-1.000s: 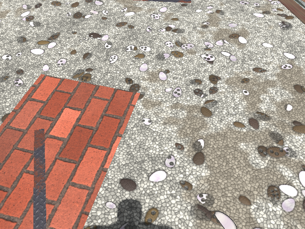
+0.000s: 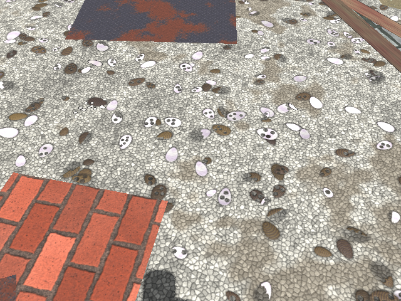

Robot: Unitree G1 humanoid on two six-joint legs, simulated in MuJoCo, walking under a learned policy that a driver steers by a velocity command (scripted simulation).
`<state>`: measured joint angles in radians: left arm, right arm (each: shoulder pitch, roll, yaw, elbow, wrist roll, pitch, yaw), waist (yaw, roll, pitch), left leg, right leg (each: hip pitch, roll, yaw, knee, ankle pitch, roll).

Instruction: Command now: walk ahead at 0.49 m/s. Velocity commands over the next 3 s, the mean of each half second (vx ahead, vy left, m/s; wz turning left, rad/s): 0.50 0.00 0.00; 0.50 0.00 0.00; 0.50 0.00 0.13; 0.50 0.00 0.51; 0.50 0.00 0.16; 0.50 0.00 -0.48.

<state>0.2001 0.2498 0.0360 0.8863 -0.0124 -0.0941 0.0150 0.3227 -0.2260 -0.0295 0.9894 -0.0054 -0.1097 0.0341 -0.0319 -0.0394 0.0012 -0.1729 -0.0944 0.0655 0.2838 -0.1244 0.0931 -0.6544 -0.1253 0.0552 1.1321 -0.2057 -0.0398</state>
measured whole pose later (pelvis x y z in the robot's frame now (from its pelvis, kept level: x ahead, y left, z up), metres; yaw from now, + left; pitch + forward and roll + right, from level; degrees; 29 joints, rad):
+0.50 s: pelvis +0.27 -0.08 +0.00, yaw +1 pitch +1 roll +0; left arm 0.29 0.23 0.04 0.92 0.00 -0.11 -0.03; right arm 0.23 -0.28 -0.04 0.93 0.02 -0.09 0.00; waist 0.02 0.04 0.00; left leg -0.59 0.10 -0.03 1.11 -0.23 0.05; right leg -0.21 0.04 -0.06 0.33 -0.15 -0.07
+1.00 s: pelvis +0.55 -0.01 -0.01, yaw +1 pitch +2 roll +0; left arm 0.29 0.26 0.05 0.95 -0.02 -0.10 0.00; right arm 0.19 -0.24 -0.05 0.91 0.00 -0.10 0.03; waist 0.00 -0.03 0.02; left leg -0.34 -0.04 0.07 0.45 -0.14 0.07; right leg -0.43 -0.06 0.03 1.19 -0.34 -0.05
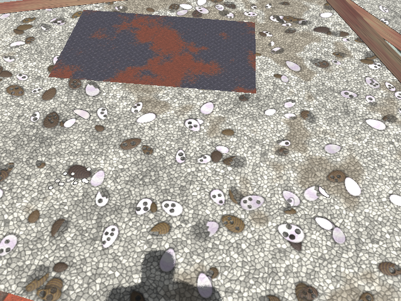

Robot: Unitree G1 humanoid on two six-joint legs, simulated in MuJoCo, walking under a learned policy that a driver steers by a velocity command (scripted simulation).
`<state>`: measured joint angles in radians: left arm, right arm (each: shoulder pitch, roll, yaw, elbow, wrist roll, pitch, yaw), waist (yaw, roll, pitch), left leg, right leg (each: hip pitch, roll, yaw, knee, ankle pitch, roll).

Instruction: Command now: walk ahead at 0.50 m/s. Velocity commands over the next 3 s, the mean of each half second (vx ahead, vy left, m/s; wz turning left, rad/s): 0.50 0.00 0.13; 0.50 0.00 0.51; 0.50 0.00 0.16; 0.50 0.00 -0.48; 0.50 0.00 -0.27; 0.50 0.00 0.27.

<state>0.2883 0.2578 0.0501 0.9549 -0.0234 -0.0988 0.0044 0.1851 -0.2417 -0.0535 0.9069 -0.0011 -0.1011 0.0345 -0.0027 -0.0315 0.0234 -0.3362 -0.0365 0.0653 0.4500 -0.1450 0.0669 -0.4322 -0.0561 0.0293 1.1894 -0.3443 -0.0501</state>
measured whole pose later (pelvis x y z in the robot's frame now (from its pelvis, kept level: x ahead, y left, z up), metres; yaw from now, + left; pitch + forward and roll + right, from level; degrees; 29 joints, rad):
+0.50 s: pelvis +0.27 -0.06 -0.01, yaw +5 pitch +2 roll +0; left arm 0.06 0.23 0.06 0.84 0.00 -0.12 -0.02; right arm 0.38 -0.25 -0.05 1.00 0.04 -0.07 -0.01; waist -0.04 0.02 0.03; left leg -0.27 0.00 -0.07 1.06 -0.47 0.03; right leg -0.44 -0.02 -0.06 0.55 -0.15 -0.03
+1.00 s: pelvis +0.51 +0.03 -0.02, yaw +22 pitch +1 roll -2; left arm 0.29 0.27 0.09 0.95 -0.01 -0.06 0.02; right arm 0.06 -0.26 -0.09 0.76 0.03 -0.03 0.04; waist 0.03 0.01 0.06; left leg -0.51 0.00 0.07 0.67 -0.17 0.11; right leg -0.06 -0.13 -0.21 0.79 -0.48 0.05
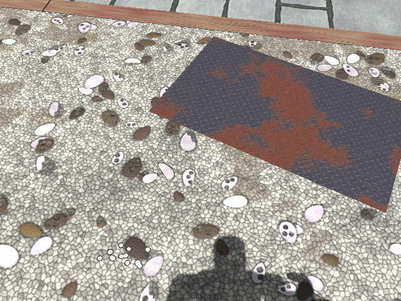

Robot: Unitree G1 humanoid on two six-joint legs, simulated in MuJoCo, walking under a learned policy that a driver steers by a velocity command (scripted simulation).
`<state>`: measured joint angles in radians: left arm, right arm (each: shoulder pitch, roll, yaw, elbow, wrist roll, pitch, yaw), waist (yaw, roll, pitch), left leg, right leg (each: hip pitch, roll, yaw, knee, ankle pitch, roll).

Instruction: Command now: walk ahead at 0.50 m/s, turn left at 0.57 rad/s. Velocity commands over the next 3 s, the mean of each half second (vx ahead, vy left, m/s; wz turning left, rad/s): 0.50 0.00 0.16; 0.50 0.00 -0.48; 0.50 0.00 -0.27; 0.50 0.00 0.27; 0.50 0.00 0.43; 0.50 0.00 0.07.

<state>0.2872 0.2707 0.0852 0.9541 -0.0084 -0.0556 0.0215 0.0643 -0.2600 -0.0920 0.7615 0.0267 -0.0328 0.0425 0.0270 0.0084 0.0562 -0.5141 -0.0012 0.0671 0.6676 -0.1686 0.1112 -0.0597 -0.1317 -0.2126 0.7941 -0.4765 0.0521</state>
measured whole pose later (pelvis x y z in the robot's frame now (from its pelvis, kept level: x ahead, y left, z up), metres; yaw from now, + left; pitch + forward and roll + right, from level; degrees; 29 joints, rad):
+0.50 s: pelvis +0.29 -0.01 +0.01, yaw +2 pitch +3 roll +1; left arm 0.06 0.25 0.04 0.80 -0.02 -0.10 -0.06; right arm 0.34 -0.27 -0.07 0.87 0.00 -0.06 -0.02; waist -0.05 -0.03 0.01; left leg 0.11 -0.06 0.01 0.27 -0.43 0.05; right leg -0.57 -0.01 -0.04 0.53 -0.02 -0.08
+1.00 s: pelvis +0.59 -0.01 +0.01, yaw -15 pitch +3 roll +0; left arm 0.38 0.29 0.08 0.77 -0.02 -0.03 0.01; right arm 0.03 -0.27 -0.04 0.68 0.00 -0.13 0.01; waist 0.09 0.02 -0.01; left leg -0.46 -0.01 -0.08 0.44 -0.04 -0.01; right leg -0.10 0.12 0.23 0.50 -0.43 -0.06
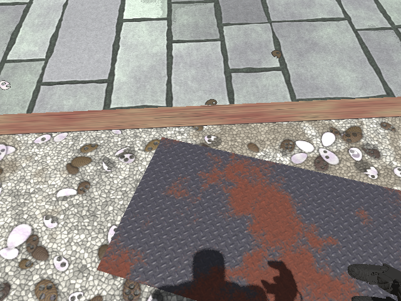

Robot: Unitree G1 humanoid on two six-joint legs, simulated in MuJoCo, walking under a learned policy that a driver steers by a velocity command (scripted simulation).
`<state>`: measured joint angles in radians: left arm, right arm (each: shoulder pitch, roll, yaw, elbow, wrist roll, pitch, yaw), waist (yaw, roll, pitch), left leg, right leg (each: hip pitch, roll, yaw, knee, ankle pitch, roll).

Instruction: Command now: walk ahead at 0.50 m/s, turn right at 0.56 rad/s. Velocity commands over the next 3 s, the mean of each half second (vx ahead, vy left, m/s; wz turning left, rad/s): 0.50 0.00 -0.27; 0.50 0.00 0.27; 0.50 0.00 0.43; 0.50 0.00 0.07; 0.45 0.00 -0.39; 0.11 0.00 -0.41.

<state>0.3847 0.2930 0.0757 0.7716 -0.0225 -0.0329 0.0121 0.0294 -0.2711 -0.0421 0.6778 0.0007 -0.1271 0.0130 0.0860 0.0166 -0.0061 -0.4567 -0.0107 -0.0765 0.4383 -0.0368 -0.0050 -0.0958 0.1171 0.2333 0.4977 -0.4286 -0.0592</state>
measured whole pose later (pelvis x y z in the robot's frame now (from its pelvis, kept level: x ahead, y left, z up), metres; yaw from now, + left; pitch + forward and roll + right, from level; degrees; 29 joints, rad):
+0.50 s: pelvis +0.26 -0.04 +0.00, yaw -7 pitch +3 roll +1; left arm 0.05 0.26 0.03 0.62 -0.01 -0.07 -0.03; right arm 0.41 -0.30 -0.06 0.88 0.02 -0.06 0.01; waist -0.09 -0.01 0.01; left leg -0.03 0.04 0.05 0.48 -0.44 -0.02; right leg -0.48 -0.02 -0.02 0.53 -0.08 -0.06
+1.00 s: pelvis +0.53 -0.05 -0.01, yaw +4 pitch +3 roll -2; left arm 0.34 0.28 0.07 0.84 -0.01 -0.05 0.01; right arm 0.08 -0.26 -0.04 0.70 0.02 -0.04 0.06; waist 0.07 0.02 0.02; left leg -0.59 0.03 0.04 0.61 -0.09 0.08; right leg 0.11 -0.01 -0.23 0.29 -0.43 0.02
